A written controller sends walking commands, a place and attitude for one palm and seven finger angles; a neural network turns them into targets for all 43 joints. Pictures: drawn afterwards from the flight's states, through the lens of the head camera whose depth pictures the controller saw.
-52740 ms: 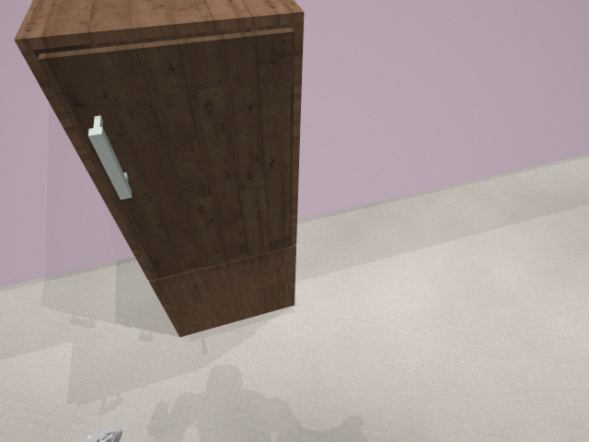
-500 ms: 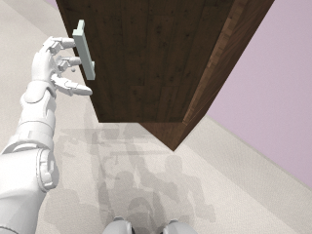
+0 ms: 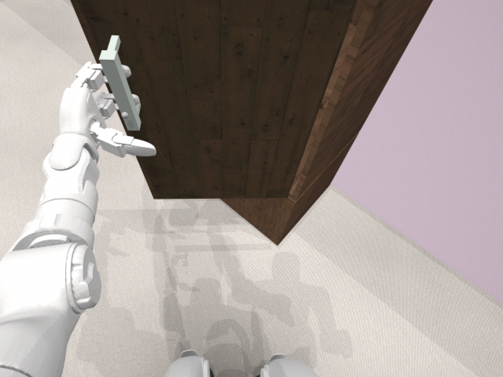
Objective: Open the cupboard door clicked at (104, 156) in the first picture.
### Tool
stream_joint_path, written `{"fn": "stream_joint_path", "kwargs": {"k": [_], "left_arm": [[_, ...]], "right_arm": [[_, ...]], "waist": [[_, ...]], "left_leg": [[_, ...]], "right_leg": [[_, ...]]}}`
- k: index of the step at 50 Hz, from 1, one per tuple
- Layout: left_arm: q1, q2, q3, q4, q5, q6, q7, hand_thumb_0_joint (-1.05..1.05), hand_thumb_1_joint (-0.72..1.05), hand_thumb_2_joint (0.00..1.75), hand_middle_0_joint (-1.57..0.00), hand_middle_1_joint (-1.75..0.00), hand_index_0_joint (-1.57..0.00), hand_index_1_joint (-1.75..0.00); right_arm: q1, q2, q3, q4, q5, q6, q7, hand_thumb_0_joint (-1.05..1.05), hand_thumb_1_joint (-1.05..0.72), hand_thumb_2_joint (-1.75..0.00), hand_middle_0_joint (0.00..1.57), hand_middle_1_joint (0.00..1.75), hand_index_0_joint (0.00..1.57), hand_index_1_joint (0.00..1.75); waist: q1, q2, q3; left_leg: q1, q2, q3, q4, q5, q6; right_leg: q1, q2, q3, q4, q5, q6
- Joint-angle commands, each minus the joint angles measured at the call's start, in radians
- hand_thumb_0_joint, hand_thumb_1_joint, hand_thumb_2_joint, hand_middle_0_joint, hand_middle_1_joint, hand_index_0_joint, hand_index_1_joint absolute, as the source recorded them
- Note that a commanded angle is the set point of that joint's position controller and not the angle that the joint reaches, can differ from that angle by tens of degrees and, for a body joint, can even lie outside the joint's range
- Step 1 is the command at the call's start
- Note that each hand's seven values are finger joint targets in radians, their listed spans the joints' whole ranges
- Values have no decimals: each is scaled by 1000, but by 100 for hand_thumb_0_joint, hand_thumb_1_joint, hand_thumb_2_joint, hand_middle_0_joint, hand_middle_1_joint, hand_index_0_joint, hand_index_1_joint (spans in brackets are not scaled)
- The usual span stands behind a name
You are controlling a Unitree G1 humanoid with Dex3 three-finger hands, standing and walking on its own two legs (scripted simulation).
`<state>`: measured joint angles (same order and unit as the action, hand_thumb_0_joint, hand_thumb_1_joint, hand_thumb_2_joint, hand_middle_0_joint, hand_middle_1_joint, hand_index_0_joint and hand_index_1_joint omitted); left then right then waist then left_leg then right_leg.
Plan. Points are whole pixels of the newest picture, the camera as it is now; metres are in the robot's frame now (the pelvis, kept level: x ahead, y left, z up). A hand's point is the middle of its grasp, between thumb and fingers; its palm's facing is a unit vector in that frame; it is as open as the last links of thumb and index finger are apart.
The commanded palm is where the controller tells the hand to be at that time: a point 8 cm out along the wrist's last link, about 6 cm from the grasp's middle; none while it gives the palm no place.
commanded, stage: slide the fingers in behind the handle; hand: left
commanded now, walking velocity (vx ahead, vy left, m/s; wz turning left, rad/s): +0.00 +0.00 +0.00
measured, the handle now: (125, 86) +0.56 +0.16 +0.11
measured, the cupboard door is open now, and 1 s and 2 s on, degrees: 44 44 47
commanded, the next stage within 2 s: close the thumb around the handle in 0.82 s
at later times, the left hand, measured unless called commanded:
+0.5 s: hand (140, 111) +0.51 +0.14 +0.10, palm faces -0.01 -1.00 +0.00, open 14.0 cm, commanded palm +0.48 +0.19 +0.10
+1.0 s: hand (137, 116) +0.50 +0.14 +0.10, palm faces -0.02 -1.00 +0.00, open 13.9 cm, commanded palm +0.48 +0.19 +0.10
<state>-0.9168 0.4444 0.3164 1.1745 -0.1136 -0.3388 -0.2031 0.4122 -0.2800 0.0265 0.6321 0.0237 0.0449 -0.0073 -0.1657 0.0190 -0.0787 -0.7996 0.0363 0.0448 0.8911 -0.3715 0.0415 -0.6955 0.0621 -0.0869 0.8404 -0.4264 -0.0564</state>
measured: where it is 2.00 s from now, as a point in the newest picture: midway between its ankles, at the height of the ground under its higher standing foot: outside the picture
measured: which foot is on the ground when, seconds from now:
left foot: down 0.00-1.00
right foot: down 0.00-1.00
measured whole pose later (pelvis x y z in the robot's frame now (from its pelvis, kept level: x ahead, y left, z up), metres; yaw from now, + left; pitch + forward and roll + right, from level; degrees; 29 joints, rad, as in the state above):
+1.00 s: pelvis +0.00 +0.01 +0.00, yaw +0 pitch +15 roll -2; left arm -0.90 0.36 0.27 1.16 -0.10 -0.37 -0.12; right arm 0.40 -0.27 0.02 0.64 0.02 0.04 0.01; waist -0.15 0.02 -0.09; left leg -0.78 0.03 0.05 0.89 -0.38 0.05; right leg -0.68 0.05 -0.08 0.84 -0.43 -0.05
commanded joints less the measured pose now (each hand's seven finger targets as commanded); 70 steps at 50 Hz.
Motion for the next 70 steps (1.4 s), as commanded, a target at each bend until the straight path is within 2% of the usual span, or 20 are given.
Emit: {"fn": "stream_joint_path", "kwargs": {"k": [1,5,9,11,14,17,19,23,29,32,35,38,42,44,46,53,56,60,66,70], "left_arm": [[-498,252,35,-222,-11,-68,16,0,-50,30,-30,-120,-30,-120],[-495,219,12,-201,-2,-59,30,0,-50,30,-30,-120,-30,-120],[-509,244,36,-203,-4,-62,39,0,-50,30,-30,-120,-30,-120],[-509,179,-11,-211,-9,-60,33,0,-50,30,-30,-120,-30,-120],[-497,199,10,-231,-10,-70,33,0,-50,30,-30,-120,-30,-120],[-492,117,-44,-245,-16,-72,33,0,-50,30,-30,-120,-30,-120],[-488,120,-33,-279,-21,-85,39,0,-50,30,-30,-120,-30,-120],[-446,130,-10,-236,-16,-74,73,0,-50,30,-30,-120,-30,-120],[-401,120,-14,-279,-5,-97,71,0,-50,30,-30,-120,-30,-120],[-394,80,-45,-268,-10,-92,64,0,-50,30,-30,-120,-30,-120],[-420,122,-19,-252,-7,-87,71,0,-50,30,-30,-120,-30,-120],[-441,71,-57,-275,-11,-96,72,0,-50,30,-30,-120,-30,-120],[-441,80,-51,-244,-11,-94,77,0,-50,30,-30,-120,-30,-120],[-483,127,-23,-247,-4,-100,81,0,-50,30,-30,-120,-30,-120],[-486,96,-48,-245,-2,-98,80,0,-50,30,-30,-120,-30,-120],[-510,68,-63,-229,-5,-107,86,0,-11,47,-33,-124,-33,-124],[-501,123,-29,-221,0,-105,90,0,6,54,-34,-126,-34,-126],[-468,98,-37,-233,-1,-113,91,0,28,64,-36,-128,-36,-128],[-483,121,-23,-225,-3,-108,89,0,62,78,-38,-132,-38,-132],[-451,116,-27,-235,0,-111,82,0,84,88,-40,-134,-40,-134]], "right_arm": [[149,-168,-63,-48,0,-18,-9,0,-90,-90,20,30,20,30],[149,-163,-62,-49,-3,-20,-4,0,-90,-90,20,30,20,30],[161,-170,-64,-49,-3,-20,-3,0,-90,-90,20,30,20,30],[159,-163,-65,-51,-3,-23,1,0,-90,-90,20,30,20,30],[166,-167,-70,-45,-4,-23,3,0,-90,-90,20,30,20,30],[162,-156,-73,-40,-8,-26,12,0,-90,-90,20,30,20,30],[163,-157,-77,-40,-6,-25,15,0,-90,-90,20,30,20,30],[165,-156,-73,-41,-11,-20,20,0,-90,-90,20,30,20,30],[150,-152,-76,-59,-7,-16,23,0,-90,-90,20,30,20,30],[137,-147,-76,-60,-6,-12,23,0,-90,-90,20,30,20,30],[137,-154,-77,-51,-6,-8,16,0,-90,-90,20,30,20,30],[135,-149,-74,-57,-6,-13,16,0,-90,-90,20,30,20,30],[123,-153,-73,-48,-7,-16,14,0,-90,-90,20,30,20,30],[131,-159,-73,-43,-6,-18,10,0,-90,-90,20,30,20,30],[125,-155,-72,-46,-7,-20,10,0,-90,-90,20,30,20,30],[133,-157,-73,-41,-12,-29,11,0,-90,-90,20,30,20,30],[133,-165,-72,-38,-11,-27,7,0,-90,-90,20,30,20,30],[133,-159,-74,-39,-13,-31,12,0,-90,-90,20,30,20,30],[140,-164,-74,-37,-12,-28,10,0,-90,-90,20,30,20,30],[136,-159,-74,-43,-11,-26,10,0,-90,-90,20,30,20,30]], "waist": [[-14,76,-451],[-18,75,-423],[-20,52,-436],[-29,62,-438],[-16,65,-470],[-23,75,-458],[-11,96,-498],[-4,60,-430],[16,46,-471],[7,33,-426],[2,38,-401],[-4,53,-412],[-4,47,-401],[-7,52,-414],[-12,63,-420],[-21,68,-417],[-14,60,-420],[1,87,-445],[-13,31,-407],[4,77,-430]], "left_leg": [[365,-24,-83,-59,279,13],[350,-28,-80,-58,271,13],[342,-27,-79,-57,293,15],[356,-28,-76,-55,300,15],[370,-28,-76,-51,327,14],[401,-29,-79,-51,337,12],[440,-27,-82,-51,381,8],[398,-32,-80,-57,371,10],[423,-33,-75,-63,412,8],[419,-32,-74,-65,378,8],[409,-32,-75,-68,357,8],[435,-33,-84,-68,359,7],[427,-29,-89,-73,322,2],[419,-28,-92,-72,323,4],[430,-28,-93,-70,321,4],[447,-25,-108,-69,299,1],[421,-22,-105,-75,275,0],[454,-22,-106,-70,310,-4],[403,-22,-100,-78,263,3],[433,-23,-99,-76,299,-2]], "right_leg": [[81,-8,100,-120,346,48],[79,-5,98,-121,347,48],[93,-6,103,-118,379,51],[85,-6,103,-120,393,51],[100,-5,104,-114,424,50],[76,0,93,-115,422,48],[77,0,87,-105,446,44],[86,2,81,-107,442,42],[118,1,83,-99,497,43],[98,3,80,-111,466,44],[88,0,83,-114,444,44],[64,1,75,-112,418,40],[49,0,74,-116,373,40],[48,-3,78,-110,374,42],[37,-3,79,-112,367,41],[-6,3,65,-108,309,36],[8,0,71,-112,296,38],[6,5,64,-105,313,33],[20,5,70,-118,298,40],[26,5,66,-109,320,33]]}}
